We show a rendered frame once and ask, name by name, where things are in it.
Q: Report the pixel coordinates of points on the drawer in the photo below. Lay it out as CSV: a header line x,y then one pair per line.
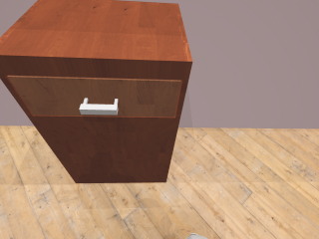
x,y
63,96

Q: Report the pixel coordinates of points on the handle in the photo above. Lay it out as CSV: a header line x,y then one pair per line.
x,y
99,109

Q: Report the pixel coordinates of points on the cabinet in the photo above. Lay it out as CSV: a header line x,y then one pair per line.
x,y
109,39

